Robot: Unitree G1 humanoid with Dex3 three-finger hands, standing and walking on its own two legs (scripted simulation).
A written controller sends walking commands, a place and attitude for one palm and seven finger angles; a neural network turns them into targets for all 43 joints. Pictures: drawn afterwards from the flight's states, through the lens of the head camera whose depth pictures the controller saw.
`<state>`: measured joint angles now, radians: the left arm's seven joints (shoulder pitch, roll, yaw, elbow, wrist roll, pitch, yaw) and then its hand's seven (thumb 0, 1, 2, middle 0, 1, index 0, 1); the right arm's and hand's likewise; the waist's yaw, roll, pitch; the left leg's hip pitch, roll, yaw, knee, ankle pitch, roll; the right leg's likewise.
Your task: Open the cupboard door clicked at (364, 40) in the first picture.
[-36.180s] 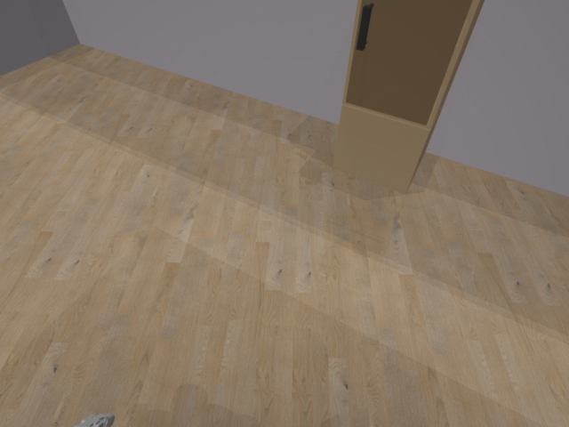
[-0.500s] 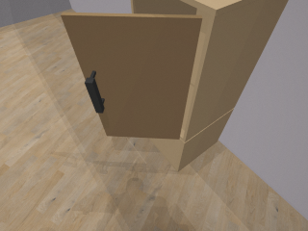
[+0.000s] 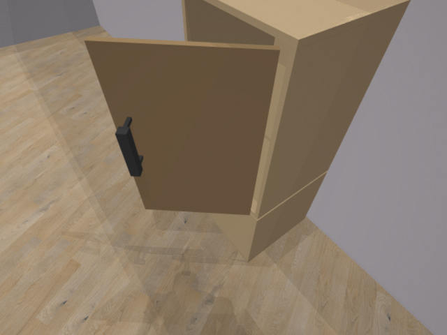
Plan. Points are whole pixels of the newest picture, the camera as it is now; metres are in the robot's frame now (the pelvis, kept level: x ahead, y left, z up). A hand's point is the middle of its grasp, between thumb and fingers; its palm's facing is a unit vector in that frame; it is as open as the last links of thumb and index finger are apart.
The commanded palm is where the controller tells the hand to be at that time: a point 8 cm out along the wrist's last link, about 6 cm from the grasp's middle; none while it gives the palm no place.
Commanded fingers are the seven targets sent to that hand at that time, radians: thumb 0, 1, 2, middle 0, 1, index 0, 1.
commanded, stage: come to a stop and stand still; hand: left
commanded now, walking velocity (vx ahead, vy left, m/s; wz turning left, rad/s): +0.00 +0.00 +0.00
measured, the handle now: (132, 147) +0.53 +0.27 -0.01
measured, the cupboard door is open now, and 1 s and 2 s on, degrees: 50 50 50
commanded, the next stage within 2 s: look again from close up in 0.60 s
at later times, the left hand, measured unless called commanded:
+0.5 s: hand out of the picture -0.03 +0.15 -0.18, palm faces +0.05 -0.98 -0.18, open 7.4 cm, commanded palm none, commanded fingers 0.00 0.90 0.90 -0.20 -0.30 -0.20 -0.30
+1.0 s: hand out of the picture -0.05 +0.17 -0.18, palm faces +0.04 -0.98 -0.18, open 7.3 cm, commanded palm none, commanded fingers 0.00 0.90 0.90 -0.20 -0.30 -0.20 -0.30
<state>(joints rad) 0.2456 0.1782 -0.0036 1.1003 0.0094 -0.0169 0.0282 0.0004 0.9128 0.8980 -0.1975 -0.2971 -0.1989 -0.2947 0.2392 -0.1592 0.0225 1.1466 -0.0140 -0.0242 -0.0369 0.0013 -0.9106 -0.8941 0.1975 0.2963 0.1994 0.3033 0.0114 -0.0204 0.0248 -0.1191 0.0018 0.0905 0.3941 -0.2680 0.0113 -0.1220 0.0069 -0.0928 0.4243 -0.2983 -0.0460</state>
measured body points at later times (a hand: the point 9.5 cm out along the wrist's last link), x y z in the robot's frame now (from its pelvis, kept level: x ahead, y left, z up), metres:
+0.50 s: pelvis -0.01 -0.02 +0.00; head -0.01 -0.02 +0.45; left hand -0.03 +0.20 -0.16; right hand +0.00 -0.24 -0.16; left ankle -0.04 +0.11 -0.74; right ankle -0.04 -0.08 -0.74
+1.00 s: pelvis -0.05 +0.01 -0.01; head -0.06 +0.01 +0.44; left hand -0.05 +0.22 -0.16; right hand -0.03 -0.22 -0.16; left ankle -0.03 +0.10 -0.74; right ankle -0.04 -0.08 -0.74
